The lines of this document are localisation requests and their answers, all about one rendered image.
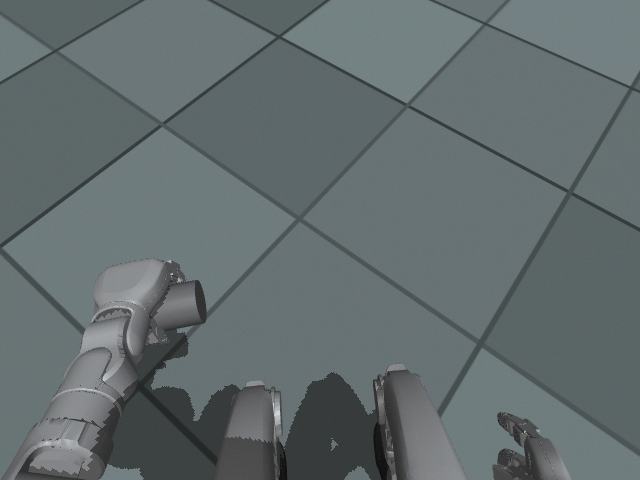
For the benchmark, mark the can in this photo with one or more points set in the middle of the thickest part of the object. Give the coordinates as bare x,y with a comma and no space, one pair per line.
182,305

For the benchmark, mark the left robot arm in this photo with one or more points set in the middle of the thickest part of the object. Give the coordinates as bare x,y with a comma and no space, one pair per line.
73,441

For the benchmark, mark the right robot foot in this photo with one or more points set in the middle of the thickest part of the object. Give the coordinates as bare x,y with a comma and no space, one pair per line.
379,453

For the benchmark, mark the left robot hand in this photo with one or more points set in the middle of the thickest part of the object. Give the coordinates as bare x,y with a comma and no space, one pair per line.
141,282

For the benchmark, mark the right robot hand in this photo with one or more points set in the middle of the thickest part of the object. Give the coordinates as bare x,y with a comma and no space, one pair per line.
542,460

